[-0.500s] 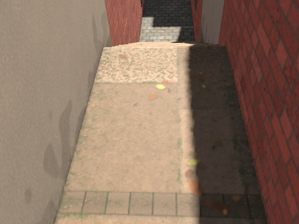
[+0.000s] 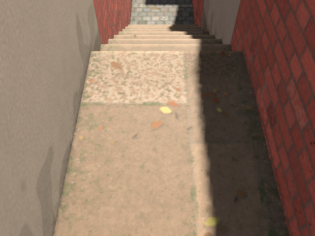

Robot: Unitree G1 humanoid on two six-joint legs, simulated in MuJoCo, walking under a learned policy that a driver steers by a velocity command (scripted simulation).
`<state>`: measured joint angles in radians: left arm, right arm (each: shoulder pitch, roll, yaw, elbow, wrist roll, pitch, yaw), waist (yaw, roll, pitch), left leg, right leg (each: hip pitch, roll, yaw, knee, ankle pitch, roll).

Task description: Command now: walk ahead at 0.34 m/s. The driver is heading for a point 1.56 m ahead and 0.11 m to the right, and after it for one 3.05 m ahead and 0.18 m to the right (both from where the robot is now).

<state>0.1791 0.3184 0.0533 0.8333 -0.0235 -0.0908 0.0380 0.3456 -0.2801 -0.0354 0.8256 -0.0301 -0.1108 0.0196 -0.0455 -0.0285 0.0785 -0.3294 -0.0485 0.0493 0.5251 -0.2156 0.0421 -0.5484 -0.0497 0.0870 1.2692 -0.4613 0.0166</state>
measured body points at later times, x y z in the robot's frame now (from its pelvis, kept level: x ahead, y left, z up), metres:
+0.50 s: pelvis +0.19 -0.05 +0.00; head +0.22 -0.06 +0.45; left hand +0.28 +0.21 -0.13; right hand +0.29 -0.32 -0.14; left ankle +0.17 +0.11 -0.71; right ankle +0.27 -0.14 -0.73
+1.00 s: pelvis +0.24 -0.02 +0.01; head +0.25 -0.01 +0.46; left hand +0.33 +0.25 -0.13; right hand +0.29 -0.28 -0.13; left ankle +0.19 +0.10 -0.73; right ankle +0.27 -0.14 -0.73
